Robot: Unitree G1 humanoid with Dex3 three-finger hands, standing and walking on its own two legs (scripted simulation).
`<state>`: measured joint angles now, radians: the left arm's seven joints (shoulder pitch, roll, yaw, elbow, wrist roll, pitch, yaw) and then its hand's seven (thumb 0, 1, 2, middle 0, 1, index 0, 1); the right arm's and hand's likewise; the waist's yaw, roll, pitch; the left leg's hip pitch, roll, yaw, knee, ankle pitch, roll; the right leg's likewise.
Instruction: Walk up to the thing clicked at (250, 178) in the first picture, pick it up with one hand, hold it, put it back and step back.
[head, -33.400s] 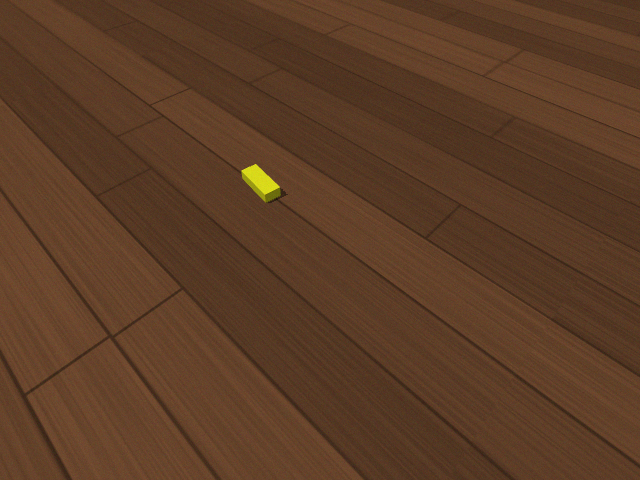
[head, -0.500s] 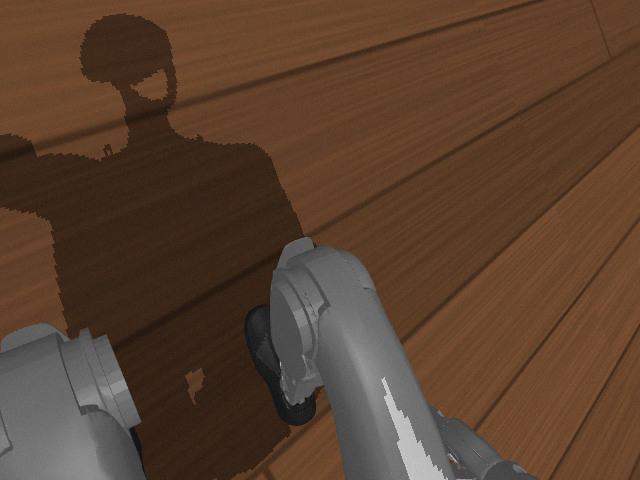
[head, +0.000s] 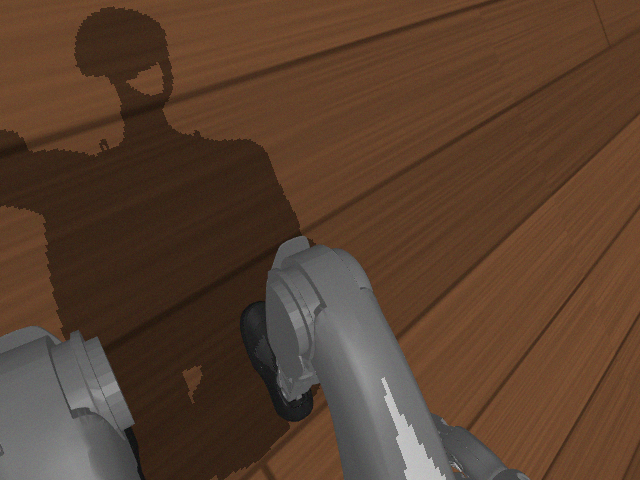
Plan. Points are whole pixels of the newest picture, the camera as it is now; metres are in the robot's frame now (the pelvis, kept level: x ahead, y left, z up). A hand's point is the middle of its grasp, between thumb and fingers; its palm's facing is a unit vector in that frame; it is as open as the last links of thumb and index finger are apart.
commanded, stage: open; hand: left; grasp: from above
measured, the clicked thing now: out of the picture +0.46 +0.34 -0.28
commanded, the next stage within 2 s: withdraw in 0.30 s
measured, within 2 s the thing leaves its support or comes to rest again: neither
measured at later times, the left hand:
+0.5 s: hand out of the picture +0.46 +0.33 -0.24, palm faces -0.44 -0.13 -0.89, open 13.8 cm
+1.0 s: hand out of the picture +0.45 +0.36 -0.08, palm faces -0.47 -0.13 -0.87, open 13.9 cm
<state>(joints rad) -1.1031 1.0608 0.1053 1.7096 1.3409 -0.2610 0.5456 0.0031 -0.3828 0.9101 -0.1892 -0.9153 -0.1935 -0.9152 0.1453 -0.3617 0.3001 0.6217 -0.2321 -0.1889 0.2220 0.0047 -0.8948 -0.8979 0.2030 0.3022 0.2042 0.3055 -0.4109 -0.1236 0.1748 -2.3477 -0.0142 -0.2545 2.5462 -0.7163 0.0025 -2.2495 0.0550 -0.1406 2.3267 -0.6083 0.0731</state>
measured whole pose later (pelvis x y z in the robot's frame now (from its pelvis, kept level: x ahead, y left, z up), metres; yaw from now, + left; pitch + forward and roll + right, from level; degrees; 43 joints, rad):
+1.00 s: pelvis +0.00 -0.01 +0.05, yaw +7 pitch +34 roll -10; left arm -1.02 0.80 -0.01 1.31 1.11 -0.08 0.14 0.00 -0.49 1.00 -0.10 -1.00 -0.10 -1.00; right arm 0.15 -0.33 0.11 0.62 -0.11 -0.03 0.19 0.01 -0.91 -0.90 0.20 0.30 0.20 0.30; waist -0.25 0.04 -0.02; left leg -2.24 -0.02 -0.14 2.33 -0.68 0.00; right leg -2.17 0.01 -0.06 2.20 -0.62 0.06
